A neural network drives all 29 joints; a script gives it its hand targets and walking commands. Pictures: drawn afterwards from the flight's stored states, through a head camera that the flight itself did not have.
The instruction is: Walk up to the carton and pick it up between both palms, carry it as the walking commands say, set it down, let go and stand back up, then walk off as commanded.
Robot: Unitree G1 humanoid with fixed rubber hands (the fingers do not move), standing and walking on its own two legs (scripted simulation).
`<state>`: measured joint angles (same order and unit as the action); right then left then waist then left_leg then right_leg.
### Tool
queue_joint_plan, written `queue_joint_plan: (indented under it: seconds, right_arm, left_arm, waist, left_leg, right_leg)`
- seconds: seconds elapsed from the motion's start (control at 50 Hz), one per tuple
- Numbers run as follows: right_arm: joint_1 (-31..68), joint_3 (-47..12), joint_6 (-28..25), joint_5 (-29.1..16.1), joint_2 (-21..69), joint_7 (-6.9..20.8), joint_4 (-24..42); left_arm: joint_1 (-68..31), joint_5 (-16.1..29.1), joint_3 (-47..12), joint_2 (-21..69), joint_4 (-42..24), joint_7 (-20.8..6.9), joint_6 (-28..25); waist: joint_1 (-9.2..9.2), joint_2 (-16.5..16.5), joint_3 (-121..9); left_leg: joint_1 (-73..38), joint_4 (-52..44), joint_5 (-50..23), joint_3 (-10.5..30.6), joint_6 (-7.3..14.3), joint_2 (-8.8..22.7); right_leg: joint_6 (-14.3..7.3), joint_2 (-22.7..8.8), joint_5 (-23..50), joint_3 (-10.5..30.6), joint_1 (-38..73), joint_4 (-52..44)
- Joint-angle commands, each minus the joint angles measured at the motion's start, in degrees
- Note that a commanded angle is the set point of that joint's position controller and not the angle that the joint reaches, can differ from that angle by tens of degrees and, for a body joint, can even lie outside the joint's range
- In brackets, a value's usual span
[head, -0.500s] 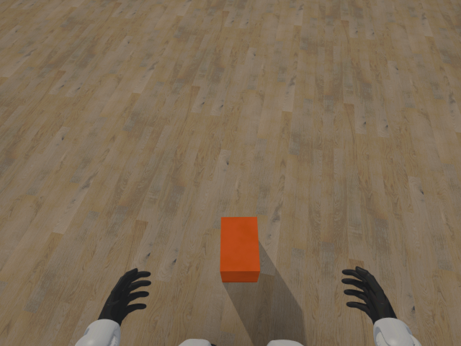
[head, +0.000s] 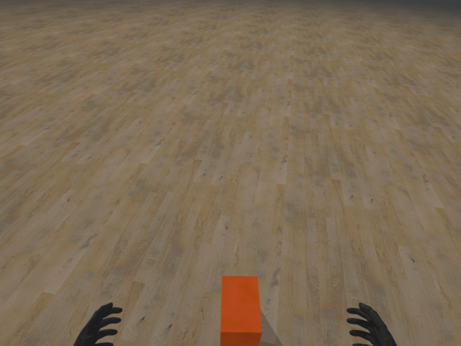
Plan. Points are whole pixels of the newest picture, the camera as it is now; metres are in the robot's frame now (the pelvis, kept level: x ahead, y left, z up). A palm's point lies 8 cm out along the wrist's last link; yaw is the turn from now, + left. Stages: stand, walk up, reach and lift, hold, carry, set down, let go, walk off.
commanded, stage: stand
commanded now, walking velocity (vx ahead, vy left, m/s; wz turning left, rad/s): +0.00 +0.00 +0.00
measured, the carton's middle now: (239, 312) +0.49 -0.03 -0.67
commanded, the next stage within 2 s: walk off in 1.48 s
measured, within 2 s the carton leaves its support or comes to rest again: neither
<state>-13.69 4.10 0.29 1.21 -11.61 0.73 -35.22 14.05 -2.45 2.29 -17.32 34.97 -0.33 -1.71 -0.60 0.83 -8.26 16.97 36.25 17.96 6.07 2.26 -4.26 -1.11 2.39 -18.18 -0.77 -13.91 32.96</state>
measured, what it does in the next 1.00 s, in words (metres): stands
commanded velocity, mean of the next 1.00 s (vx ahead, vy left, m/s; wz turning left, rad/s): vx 0.00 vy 0.00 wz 0.00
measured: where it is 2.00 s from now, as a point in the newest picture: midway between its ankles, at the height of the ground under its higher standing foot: outside the picture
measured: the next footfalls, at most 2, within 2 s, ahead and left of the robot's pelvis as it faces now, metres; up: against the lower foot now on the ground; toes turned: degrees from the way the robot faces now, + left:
none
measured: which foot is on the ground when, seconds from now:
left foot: down 0.00-1.00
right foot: down 0.00-1.00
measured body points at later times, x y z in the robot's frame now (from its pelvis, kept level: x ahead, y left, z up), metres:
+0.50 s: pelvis +0.00 +0.00 +0.00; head -0.07 +0.02 +0.44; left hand +0.13 +0.28 -0.09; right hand +0.16 -0.25 -0.06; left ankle +0.01 +0.09 -0.73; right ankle -0.01 -0.11 -0.73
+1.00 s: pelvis -0.02 +0.00 +0.00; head -0.09 +0.02 +0.44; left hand +0.12 +0.29 -0.08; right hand +0.15 -0.25 -0.05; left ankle +0.01 +0.09 -0.73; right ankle -0.01 -0.11 -0.73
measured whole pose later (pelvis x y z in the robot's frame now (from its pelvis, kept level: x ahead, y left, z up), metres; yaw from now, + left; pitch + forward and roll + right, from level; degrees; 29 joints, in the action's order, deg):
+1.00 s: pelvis -0.02 +0.00 +0.00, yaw +0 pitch -2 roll -2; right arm -13.9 4.1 -1.3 1.2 -12.8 0.2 -36.7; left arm 18.0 -2.2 2.3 -18.7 37.5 0.3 -2.9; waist -0.6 0.8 -8.4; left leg 17.2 36.8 17.0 5.9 2.6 -4.3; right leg -0.9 2.4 -16.9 -0.8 -13.9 33.0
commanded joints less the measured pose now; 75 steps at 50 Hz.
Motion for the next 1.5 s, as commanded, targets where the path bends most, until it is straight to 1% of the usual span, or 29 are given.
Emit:
queue_joint_plan:
  seconds: [0.0, 0.02, 0.04, 0.08, 0.18, 0.26, 0.28, 0.38, 0.42, 0.48, 0.5, 0.56, 0.58, 0.6, 0.68, 0.7, 0.74, 0.78, 0.88, 0.94, 1.04, 1.1, 1.14, 1.16, 1.34, 1.36, 1.42, 1.44, 1.48]
  right_arm:
    - [2.5, 3.0, -2.7, 1.5, -14.4, -0.8, 3.5]
    - [2.5, 2.3, -2.6, 1.0, -13.6, -0.9, 2.9]
    - [1.6, 2.6, -2.8, 0.8, -14.2, -0.9, 2.3]
    - [4.1, 3.0, -3.0, 1.0, -15.5, -0.9, 3.1]
    - [3.2, 3.2, -3.1, 0.3, -14.7, -0.9, 3.5]
    - [3.6, 2.6, -3.4, 0.8, -14.1, -1.0, 2.9]
    - [3.0, 2.8, -3.4, 0.5, -14.4, -0.8, 2.1]
    - [3.6, 2.7, -3.3, 0.5, -14.6, -1.2, 2.8]
    - [3.6, 2.1, -3.6, 0.7, -14.2, -1.4, 2.7]
    - [3.3, 2.6, -3.6, 0.5, -15.0, -1.3, 2.0]
    - [4.2, 2.6, -3.7, 0.7, -15.2, -1.3, 2.4]
    - [4.0, 2.5, -3.8, 0.7, -15.2, -1.2, 2.5]
    - [3.0, 2.7, -3.5, 0.7, -14.9, -1.3, 2.1]
    - [3.9, 2.5, -3.6, 0.5, -15.3, -1.4, 2.6]
    - [4.2, 2.4, -3.9, 0.3, -15.4, -1.5, 2.3]
    - [4.3, 2.5, -3.7, 0.4, -15.0, -1.4, 1.9]
    - [4.1, 2.4, -3.7, 0.7, -15.4, -1.3, 1.4]
    - [4.3, 1.8, -3.9, 0.7, -15.1, -1.2, 0.9]
    - [5.1, 2.1, -4.1, 0.9, -15.9, -1.1, 1.1]
    - [4.6, 2.0, -4.0, 0.5, -16.4, -1.0, 0.6]
    - [5.3, 2.0, -4.1, 1.0, -16.5, -1.2, -0.1]
    - [5.1, 1.6, -4.1, 0.8, -16.7, -1.0, -1.0]
    - [5.8, 1.9, -4.0, 0.8, -17.0, -1.2, -0.6]
    - [5.8, 1.6, -4.1, 0.5, -17.4, -1.1, -1.0]
    - [6.0, 2.0, -4.0, 0.5, -17.8, -1.2, -2.3]
    - [5.5, 1.6, -4.0, 0.5, -17.8, -1.2, -3.1]
    - [5.7, 1.5, -3.8, 0.1, -16.3, -1.4, -2.7]
    - [5.2, 1.6, -3.8, 0.0, -17.3, -1.3, -3.5]
    - [5.8, 1.8, -3.7, 0.6, -17.8, -1.2, -4.0]
  left_arm:
    - [-1.5, -0.4, 3.8, -9.2, -0.3, 1.1, -2.9]
    - [-1.5, -0.2, 3.7, -9.6, 0.0, 1.0, -3.1]
    - [-0.8, 0.1, 3.3, -8.9, 0.5, 1.1, -3.0]
    - [-0.8, 0.3, 3.7, -10.3, -0.1, 1.4, -3.2]
    - [-0.9, 0.0, 3.4, -10.5, -0.1, 1.4, -3.2]
    - [0.0, 0.2, 3.3, -10.4, 0.3, 1.5, -3.9]
    - [-0.9, 0.1, 3.4, -10.7, 0.5, 1.5, -3.6]
    - [1.5, 0.7, 3.3, -10.4, 0.8, 1.9, -3.2]
    - [0.0, 0.7, 3.3, -10.5, 0.4, 1.5, -3.4]
    - [-0.1, 0.8, 2.7, -9.9, 0.9, 1.5, -3.5]
    - [1.3, 1.0, 3.0, -9.7, 0.9, 1.5, -3.5]
    - [0.6, 0.4, 3.3, -11.3, 0.9, 1.8, -3.4]
    - [0.5, 0.0, 3.1, -11.2, 1.0, 1.7, -3.5]
    - [-0.2, 0.2, 3.0, -10.7, 0.9, 1.5, -3.5]
    - [0.4, 0.8, 3.0, -10.7, 1.2, 1.2, -3.6]
    - [0.6, 0.6, 2.7, -10.7, 1.8, 1.3, -3.8]
    - [0.3, 0.7, 2.8, -11.3, 1.3, 1.4, -3.7]
    - [0.4, 0.7, 3.1, -11.9, 1.5, 1.4, -3.8]
    - [-0.4, 0.0, 2.9, -11.4, 1.8, 1.2, -3.7]
    - [0.6, 0.6, 2.9, -12.1, 2.4, 1.1, -3.6]
    - [0.2, 0.6, 2.8, -12.4, 3.1, 0.8, -3.3]
    - [0.4, 0.5, 3.0, -12.8, 3.3, 0.7, -3.4]
    - [-0.3, 0.4, 2.5, -12.4, 3.7, 0.8, -3.6]
    - [0.2, 1.0, 2.3, -12.5, 3.9, 0.9, -3.8]
    - [-1.4, 0.5, 2.6, -12.6, 4.6, 1.1, -3.4]
    - [-0.1, 1.1, 2.8, -13.4, 5.2, 1.1, -3.4]
    - [-0.5, 0.6, 2.4, -12.8, 4.7, 1.1, -3.3]
    - [-0.4, 1.0, 2.0, -13.1, 4.8, 1.0, -3.5]
    - [-1.8, 0.6, 2.2, -12.2, 5.2, 1.3, -3.1]
  waist:
    - [-0.82, -3.3, 3.1]
    - [-0.85, -1.3, 4.7]
    - [0.05, -2.9, 3.4]
    - [-1.12, -4.3, 3.4]
    - [-0.21, -0.2, 3.2]
    - [-0.45, -0.4, 4.8]
    - [-0.2, -2.7, 2.1]
    - [-0.95, 0.0, 3.6]
    - [-0.64, -3.1, 4.3]
    - [-0.51, -1.6, 3.3]
    - [-0.62, -3.9, 4.0]
    - [-0.91, -1.7, 5.2]
    - [0.24, -0.5, 3.3]
    - [0.2, -3.3, 5.0]
    - [-0.12, -4.0, 4.6]
    - [-0.2, -1.3, 3.2]
    - [-0.52, -1.2, 4.0]
    - [-0.65, -4.0, 6.6]
    - [-0.95, -2.7, 8.7]
    - [-0.83, -3.2, 9.2]
    - [-0.91, -4.3, 12.3]
    - [-0.91, -3.4, 10.9]
    - [-0.82, -2.5, 11.7]
    - [-1.16, -5.5, 12.9]
    - [-0.3, -2.8, 11.6]
    - [-0.8, -4.9, 10.5]
    - [-0.63, -1.7, 8.4]
    - [0.08, -4.1, 10.0]
    - [-0.45, -3.3, 9.8]
  left_leg:
    - [5.3, -11.7, 6.2, 6.6, 1.0, 7.8]
    - [5.9, -11.3, 4.6, 5.9, 1.2, 7.7]
    - [4.4, -11.8, 4.6, 6.3, 1.1, 8.0]
    - [4.7, -11.8, 2.7, 6.2, 1.2, 7.8]
    - [2.3, -6.8, -3.2, 5.1, 1.5, 6.8]
    - [1.7, -7.9, -5.8, 5.1, 1.7, 6.9]
    - [0.1, -7.7, -6.8, 4.9, 1.8, 6.9]
    - [1.0, -7.0, -9.2, 5.1, 2.0, 6.8]
    - [0.2, -7.5, -9.1, 4.9, 1.9, 7.0]
    - [-0.7, -7.4, -11.4, 5.3, 1.7, 7.3]
    - [0.2, -7.5, -11.2, 5.5, 2.1, 7.6]
    - [2.0, -7.9, -7.6, 5.9, 1.9, 7.6]
    - [-0.3, -7.1, -8.4, 4.8, 1.8, 7.1]
    - [-0.1, -7.7, -9.0, 5.3, 1.6, 7.3]
    - [-0.3, -8.5, -9.7, 5.7, 1.9, 7.7]
    - [0.2, -7.7, -9.8, 6.2, 1.5, 7.9]
    - [0.3, -8.4, -8.2, 6.0, 1.5, 7.9]
    - [1.6, -8.6, -6.6, 6.2, 1.7, 7.4]
    - [3.0, -10.1, -3.4, 7.3, 2.1, 7.9]
    - [2.6, -10.0, -5.1, 7.3, 2.2, 7.9]
    - [3.6, -11.7, 0.5, 8.0, 2.4, 8.2]
    - [4.1, -12.2, 1.2, 8.2, 2.4, 8.2]
    - [3.2, -11.5, -1.2, 7.7, 2.2, 7.6]
    - [3.7, -12.5, -0.8, 8.6, 2.5, 8.1]
    - [2.2, -10.5, -6.9, 7.6, 2.1, 7.8]
    - [1.9, -11.1, -7.7, 8.0, 2.1, 8.3]
    - [0.6, -9.6, -5.8, 6.5, 1.9, 7.4]
    - [-0.3, -10.4, -7.1, 6.5, 1.6, 7.8]
    - [0.8, -11.0, -6.3, 7.5, 1.7, 8.3]
  right_leg:
    - [0.1, -4.7, -0.5, 7.5, 0.8, -6.7]
    - [0.2, -5.0, 0.2, 7.9, 0.7, -6.5]
    - [0.2, -4.7, 2.1, 7.7, 1.0, -5.9]
    - [0.3, -4.6, 1.7, 7.1, 0.8, -6.0]
    - [-0.7, -6.5, 3.6, 10.5, 0.1, -8.7]
    - [-0.8, -6.0, 4.4, 9.5, -2.1, -8.1]
    - [-0.6, -5.9, 6.7, 8.7, -0.4, -7.4]
    - [-0.9, -6.3, 8.7, 9.1, 0.5, -7.6]
    - [-1.3, -6.9, 5.1, 10.1, -1.8, -7.6]
    - [-0.8, -6.5, 8.6, 8.7, -1.6, -6.7]
    - [-1.3, -5.9, 9.2, 8.1, -1.2, -6.7]
    - [-1.0, -6.7, 5.1, 9.3, -1.8, -7.2]
    - [-1.1, -7.0, 5.5, 9.4, -1.9, -7.9]
    - [-1.5, -6.9, 6.2, 10.0, -2.1, -8.2]
    - [-1.0, -6.2, 6.7, 8.8, -1.7, -7.6]
    - [-1.0, -6.4, 6.1, 8.5, -0.1, -7.3]
    - [-1.1, -7.0, 5.3, 9.6, -1.0, -7.9]
    - [-1.5, -7.2, 5.4, 10.5, -1.4, -8.3]
    - [-1.4, -6.9, 0.0, 9.4, -3.1, -9.2]
    - [-1.9, -6.8, 4.5, 9.5, -2.9, -8.5]
    - [-1.5, -6.7, -1.5, 9.7, -4.8, -9.7]
    - [-1.3, -6.5, 0.4, 9.0, -2.7, -8.8]
    - [-1.6, -7.1, 0.2, 10.0, -3.3, -10.5]
    - [-1.3, -6.4, 1.4, 9.5, -4.0, -9.8]
    - [-1.6, -7.1, 5.6, 8.9, -2.1, -8.8]
    - [-1.8, -7.3, 6.7, 9.1, -1.1, -8.4]
    - [-2.2, -8.0, 5.4, 10.6, -0.5, -10.0]
    - [-2.0, -8.4, 4.8, 10.8, -2.6, -10.1]
    - [-1.8, -7.4, 5.8, 9.3, -1.1, -9.6]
